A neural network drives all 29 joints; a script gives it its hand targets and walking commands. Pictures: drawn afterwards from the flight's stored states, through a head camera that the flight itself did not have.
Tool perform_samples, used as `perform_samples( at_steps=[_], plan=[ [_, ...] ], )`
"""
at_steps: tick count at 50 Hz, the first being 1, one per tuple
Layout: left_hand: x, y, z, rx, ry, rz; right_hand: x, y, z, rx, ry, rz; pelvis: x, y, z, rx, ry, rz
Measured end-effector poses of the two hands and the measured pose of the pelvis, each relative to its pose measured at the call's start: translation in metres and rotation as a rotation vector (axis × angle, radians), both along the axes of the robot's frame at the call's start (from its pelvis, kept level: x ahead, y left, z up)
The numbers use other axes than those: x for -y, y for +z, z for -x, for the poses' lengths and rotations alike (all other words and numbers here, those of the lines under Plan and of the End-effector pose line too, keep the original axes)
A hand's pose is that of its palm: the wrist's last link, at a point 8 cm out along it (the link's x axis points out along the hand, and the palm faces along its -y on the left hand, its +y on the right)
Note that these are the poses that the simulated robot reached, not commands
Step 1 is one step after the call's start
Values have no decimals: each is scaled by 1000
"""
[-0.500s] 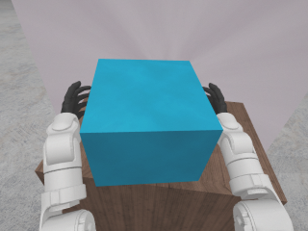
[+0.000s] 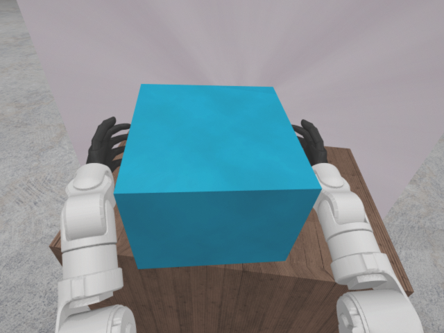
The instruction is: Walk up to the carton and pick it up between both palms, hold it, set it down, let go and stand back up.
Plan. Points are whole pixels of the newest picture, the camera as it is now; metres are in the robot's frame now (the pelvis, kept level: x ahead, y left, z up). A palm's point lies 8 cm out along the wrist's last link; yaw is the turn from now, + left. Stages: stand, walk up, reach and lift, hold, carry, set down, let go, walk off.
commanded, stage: hold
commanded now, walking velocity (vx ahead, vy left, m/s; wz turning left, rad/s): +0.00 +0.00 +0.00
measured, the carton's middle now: (211, 170) +0.39 +0.00 +0.14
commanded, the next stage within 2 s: none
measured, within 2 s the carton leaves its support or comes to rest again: neither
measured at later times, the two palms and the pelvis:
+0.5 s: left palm (101, 164) +0.35 +0.18 +0.20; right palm (315, 162) +0.35 -0.18 +0.18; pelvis +0.00 +0.00 +0.00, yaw +0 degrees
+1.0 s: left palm (100, 163) +0.35 +0.19 +0.20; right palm (314, 161) +0.36 -0.18 +0.18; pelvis +0.00 +0.00 +0.00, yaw +1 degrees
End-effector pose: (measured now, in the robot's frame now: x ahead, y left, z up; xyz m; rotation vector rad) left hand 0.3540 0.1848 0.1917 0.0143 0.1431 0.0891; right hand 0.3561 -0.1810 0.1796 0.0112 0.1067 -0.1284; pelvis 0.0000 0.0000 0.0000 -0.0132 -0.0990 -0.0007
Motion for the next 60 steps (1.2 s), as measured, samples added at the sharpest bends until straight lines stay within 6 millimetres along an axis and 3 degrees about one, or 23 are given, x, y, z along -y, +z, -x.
perform_samples(
  at_steps=[37,60],
  plan=[
    [-1,7,4,14,5,-11,-1,4,2,14,5,7,0,0,4,11,7,-1],
    [-2,0,5,10,7,-6,-2,1,2,11,7,10,-1,0,0,17,10,2]
  ],
)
